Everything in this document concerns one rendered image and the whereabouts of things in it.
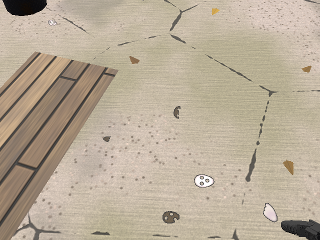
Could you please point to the right robot hand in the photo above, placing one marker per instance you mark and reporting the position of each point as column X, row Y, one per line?
column 309, row 229

